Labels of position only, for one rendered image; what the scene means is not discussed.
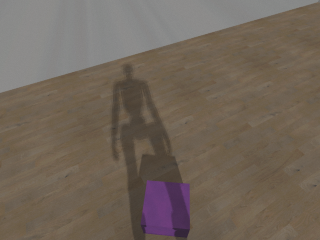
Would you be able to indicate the carton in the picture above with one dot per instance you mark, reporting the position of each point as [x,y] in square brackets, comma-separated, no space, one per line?
[166,209]

